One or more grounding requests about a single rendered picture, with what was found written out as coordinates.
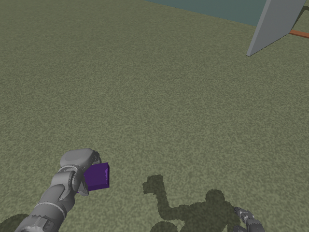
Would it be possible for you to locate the left robot arm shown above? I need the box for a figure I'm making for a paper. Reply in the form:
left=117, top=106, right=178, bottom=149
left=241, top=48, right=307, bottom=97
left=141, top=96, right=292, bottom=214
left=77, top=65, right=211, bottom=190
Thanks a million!
left=14, top=164, right=84, bottom=232

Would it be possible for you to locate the right robot hand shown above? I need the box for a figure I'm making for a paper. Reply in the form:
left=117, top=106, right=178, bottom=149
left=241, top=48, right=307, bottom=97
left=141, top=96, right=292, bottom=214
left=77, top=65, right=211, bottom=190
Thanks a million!
left=233, top=207, right=265, bottom=232

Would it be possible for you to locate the left robot hand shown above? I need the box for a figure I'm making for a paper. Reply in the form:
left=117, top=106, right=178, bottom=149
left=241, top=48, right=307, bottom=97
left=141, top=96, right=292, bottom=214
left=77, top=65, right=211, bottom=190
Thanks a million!
left=60, top=148, right=101, bottom=196

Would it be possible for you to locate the small box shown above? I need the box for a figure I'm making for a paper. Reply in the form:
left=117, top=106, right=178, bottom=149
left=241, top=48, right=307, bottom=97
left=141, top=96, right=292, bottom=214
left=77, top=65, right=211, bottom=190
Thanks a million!
left=77, top=162, right=110, bottom=193

